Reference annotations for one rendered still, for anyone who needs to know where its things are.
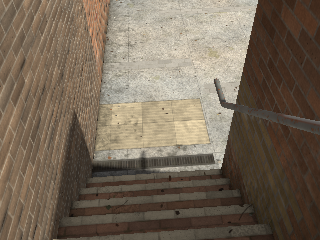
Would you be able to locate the stairs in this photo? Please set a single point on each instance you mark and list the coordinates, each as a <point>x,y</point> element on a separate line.
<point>186,205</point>

